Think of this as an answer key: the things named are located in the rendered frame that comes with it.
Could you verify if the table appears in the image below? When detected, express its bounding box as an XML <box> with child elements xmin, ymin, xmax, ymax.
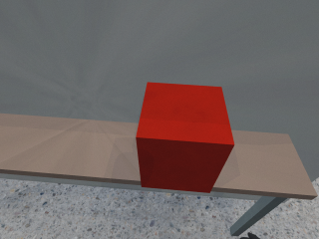
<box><xmin>0</xmin><ymin>113</ymin><xmax>318</xmax><ymax>237</ymax></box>

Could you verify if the carton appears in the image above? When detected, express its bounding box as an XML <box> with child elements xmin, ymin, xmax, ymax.
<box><xmin>136</xmin><ymin>82</ymin><xmax>235</xmax><ymax>193</ymax></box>

